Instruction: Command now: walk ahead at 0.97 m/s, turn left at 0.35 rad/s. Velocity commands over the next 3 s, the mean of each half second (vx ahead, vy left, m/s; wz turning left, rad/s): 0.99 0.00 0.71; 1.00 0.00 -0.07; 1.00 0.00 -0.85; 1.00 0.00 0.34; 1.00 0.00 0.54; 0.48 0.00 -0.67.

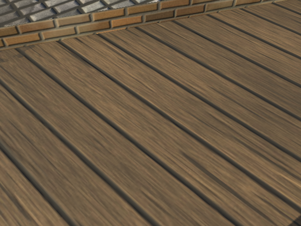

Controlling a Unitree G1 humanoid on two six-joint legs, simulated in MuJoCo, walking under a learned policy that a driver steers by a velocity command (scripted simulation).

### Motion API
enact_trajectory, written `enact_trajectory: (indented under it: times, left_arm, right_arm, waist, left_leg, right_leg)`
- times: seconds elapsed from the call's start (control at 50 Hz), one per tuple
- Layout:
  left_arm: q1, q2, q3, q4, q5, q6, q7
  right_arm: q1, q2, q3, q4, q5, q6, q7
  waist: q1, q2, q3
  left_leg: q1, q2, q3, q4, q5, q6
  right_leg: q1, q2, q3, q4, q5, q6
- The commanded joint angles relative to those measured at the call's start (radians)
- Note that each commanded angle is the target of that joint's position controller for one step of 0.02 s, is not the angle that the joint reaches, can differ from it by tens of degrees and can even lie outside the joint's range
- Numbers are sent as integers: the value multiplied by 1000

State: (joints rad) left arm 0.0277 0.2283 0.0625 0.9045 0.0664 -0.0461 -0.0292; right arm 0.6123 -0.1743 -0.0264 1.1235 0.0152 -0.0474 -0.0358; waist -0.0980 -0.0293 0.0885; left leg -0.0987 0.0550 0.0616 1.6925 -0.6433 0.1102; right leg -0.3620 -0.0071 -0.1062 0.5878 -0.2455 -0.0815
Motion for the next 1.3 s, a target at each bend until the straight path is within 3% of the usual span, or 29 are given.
enact_trajectory:
  times: [0.02, 0.08, 0.1, 0.16, 0.22, 0.28, 0.34, 0.36, 0.38, 0.4, 0.44, 0.46, 0.54, 0.7, 0.78, 0.82, 0.84, 0.86, 0.88, 0.92, 0.94, 1.0, 1.06, 1.16, 1.22, 1.24, 1.26, 1.28, 1.3]
  left_arm:
    - [449, 200, 55, 107, 3, -18, 31]
    - [269, 65, 8, 108, -35, -69, 50]
    - [220, 80, 9, 100, -40, -81, 51]
    - [184, 60, 4, 82, -39, -111, 33]
    - [221, 109, 14, 70, -48, -105, 40]
    - [253, 163, 25, 62, -45, -77, 58]
    - [156, 253, 50, -3, -39, -30, 56]
    - [121, 161, 37, -14, -55, -39, 29]
    - [207, 45, -3, -147, -49, -63, 12]
    - [143, 94, -9, -178, -40, -86, 16]
    - [96, 117, -11, -163, -27, -89, 25]
    - [113, 96, -20, -152, -6, -70, 29]
    - [56, 84, -40, -185, 2, -3, 16]
    - [-221, 57, -61, -263, -56, -26, -10]
    - [-32, 152, -31, -212, -63, -28, -2]
    - [371, 227, 7, -82, -78, -17, 13]
    - [611, 257, 32, -22, -70, -8, 24]
    - [584, 316, 56, 0, -54, 6, 22]
    - [429, 257, 49, -31, -54, 9, 7]
    - [363, 128, 24, -28, -43, 0, 15]
    - [357, 121, 19, -16, -44, -11, 24]
    - [351, 168, 18, -5, -63, -43, 32]
    - [356, 189, 28, -39, -63, -58, 27]
    - [458, 223, 54, -31, -84, -53, 16]
    - [433, 295, 73, -41, -71, -49, 24]
    - [378, 299, 76, -58, -68, -55, 17]
    - [339, 182, 46, -95, -64, -67, 15]
    - [454, 65, 8, -162, -122, -63, 22]
    - [401, 147, 9, -139, -91, -40, 34]
  right_arm:
    - [-195, -142, -28, -179, 4, -33, -10]
    - [-241, -49, -28, -181, -57, 14, 38]
    - [-249, 7, -14, -201, -57, 31, 57]
    - [-388, -33, -15, -279, -41, 36, 76]
    - [-503, -62, -18, -325, -22, 27, 87]
    - [-486, -117, -40, -302, -18, 18, 87]
    - [-7, -245, -101, -185, -16, 40, 75]
    - [-92, -285, -124, -182, 12, 61, 68]
    - [-198, -370, -118, -235, -22, 59, 74]
    - [-203, -362, -123, -261, -48, 61, 61]
    - [-230, -254, -101, -234, -41, 32, 41]
    - [-272, -255, -97, -243, -31, 15, 32]
    - [-271, -241, -84, -270, -3, -41, 35]
    - [-60, -178, -57, -204, -11, -75, 41]
    - [-102, -261, -68, -193, -56, -64, 0]
    - [-208, -293, -79, -221, -88, -39, -18]
    - [-323, -302, -82, -253, -84, -37, -21]
    - [-252, -147, -51, -299, -23, -59, 10]
    - [-255, -186, -30, -340, -27, -86, 18]
    - [-397, -207, -17, -382, -45, -110, 35]
    - [-442, -184, -9, -413, -66, -101, 41]
    - [-462, -141, 23, -472, -102, -45, 57]
    - [-649, -142, 46, -561, -73, -43, 72]
    - [-749, -144, 53, -600, -47, -50, 60]
    - [-535, -242, 8, -538, -46, -66, 35]
    - [-346, -289, -14, -493, -49, -71, 18]
    - [-113, -367, -46, -456, -75, -69, -6]
    - [-166, -428, -60, -455, -103, -65, 3]
    - [-254, -346, -67, -465, -87, -54, 13]
  waist:
    - [238, -63, -276]
    - [56, 62, 7]
    - [11, -16, 36]
    - [-1, -53, 111]
    - [26, -30, 99]
    - [-5, 22, 26]
    - [-252, 13, -263]
    - [-209, 263, -180]
    - [8, 406, -303]
    - [-19, 270, -299]
    - [49, -14, -82]
    - [92, -37, -58]
    - [119, -17, -39]
    - [-39, 67, 20]
    - [101, 155, -112]
    - [296, 170, -247]
    - [439, 109, -299]
    - [284, -322, -354]
    - [232, -161, -376]
    - [171, 134, -144]
    - [130, 170, -74]
    - [52, 100, 11]
    - [92, 44, 66]
    - [188, -25, -23]
    - [81, -21, -209]
    - [-28, -19, -306]
    - [-106, 96, -448]
    - [10, 432, -595]
    - [14, 299, -480]
  left_leg:
    - [-917, 53, -90, 104, 149, 24]
    - [-586, 135, -131, -292, 392, -37]
    - [-536, 160, -138, -357, 422, -57]
    - [-561, 188, -110, -574, 604, -29]
    - [-523, 150, -19, -780, 653, 36]
    - [-397, -15, 130, -890, 595, 96]
    - [178, -131, 94, -948, 408, 162]
    - [250, -51, -121, -1079, 289, 205]
    - [414, 136, -704, -1284, 178, 349]
    - [435, 218, -927, -1486, -42, 365]
    - [152, 177, -754, -1477, 121, 260]
    - [33, 114, -626, -1461, 240, 225]
    - [-177, -26, -435, -1497, 450, 213]
    - [144, -6, -190, -1626, 1097, 13]
    - [350, 86, -81, -1405, 1750, -54]
    - [273, 97, -34, -953, 1856, -70]
    - [38, 39, -2, -503, 1626, -72]
    - [-545, -206, -55, -1, 371, -165]
    - [-743, -164, -201, 29, 263, -128]
    - [-717, -49, -220, -168, 362, -90]
    - [-662, -21, -212, -250, 356, -92]
    - [-598, 32, -151, -438, 309, -122]
    - [-425, 43, -73, -828, 523, -166]
    - [-292, -29, -56, -1148, 755, -145]
    - [-20, -82, -72, -1235, 585, -112]
    - [216, -13, -121, -1205, 524, -92]
    - [453, 212, -310, -1179, 218, -61]
    - [645, 493, -863, -1342, 78, 59]
    - [528, 436, -878, -1392, -114, 75]
  right_leg:
    - [841, -437, 462, -176, 133, -197]
    - [172, -348, 282, -334, 71, -100]
    - [41, -352, 257, -386, -4, -95]
    - [-8, -299, 51, -422, 236, -56]
    - [131, -259, -92, -476, 340, -32]
    - [353, -217, -186, -305, 923, -12]
    - [234, -231, -160, 461, 1073, 7]
    - [-46, -4, -145, 931, 87, 46]
    - [-408, 64, 34, 1109, -246, 80]
    - [-527, 42, 161, 1082, -187, 66]
    - [-486, -67, 180, 884, -78, 69]
    - [-404, -93, 177, 820, -57, 75]
    - [-286, -127, 134, 577, 0, 136]
    - [-252, -36, -43, -42, 459, 11]
    - [-73, 104, -54, -75, 284, -62]
    - [244, 128, -38, -55, 197, -93]
    - [486, 37, 85, -30, 69, -164]
    - [852, -215, 693, -92, -84, -369]
    - [844, -281, 991, -291, -267, -438]
    - [515, -235, 802, -370, -234, -346]
    - [355, -180, 711, -382, -139, -305]
    - [82, -68, 574, -436, -62, -271]
    - [-128, 1, 483, -510, 98, -233]
    - [140, -10, 477, -395, 523, -133]
    - [265, -6, 469, -39, 798, -65]
    - [140, 29, 458, 190, 695, -47]
    - [-21, 75, 378, 503, 250, -56]
    - [-320, 148, 255, 796, -266, -25]
    - [-452, 34, 216, 852, -159, -46]
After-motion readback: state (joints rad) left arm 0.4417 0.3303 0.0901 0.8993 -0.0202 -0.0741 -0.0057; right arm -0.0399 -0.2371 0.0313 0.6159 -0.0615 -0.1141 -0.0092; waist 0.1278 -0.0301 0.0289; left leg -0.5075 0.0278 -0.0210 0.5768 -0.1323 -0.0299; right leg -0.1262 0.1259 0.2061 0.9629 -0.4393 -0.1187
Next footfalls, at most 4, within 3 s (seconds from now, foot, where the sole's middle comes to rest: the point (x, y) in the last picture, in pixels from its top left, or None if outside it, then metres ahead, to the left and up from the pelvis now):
0.36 left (111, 222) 0.48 0.15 -0.77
0.84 right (84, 136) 0.92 0.29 -0.76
1.26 left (32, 92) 1.26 0.60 -0.77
1.66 right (80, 51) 1.60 0.34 -0.77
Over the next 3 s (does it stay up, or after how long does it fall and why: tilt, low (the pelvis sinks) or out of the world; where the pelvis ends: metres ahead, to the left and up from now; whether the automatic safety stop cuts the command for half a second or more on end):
stays up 2.57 0.62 0.17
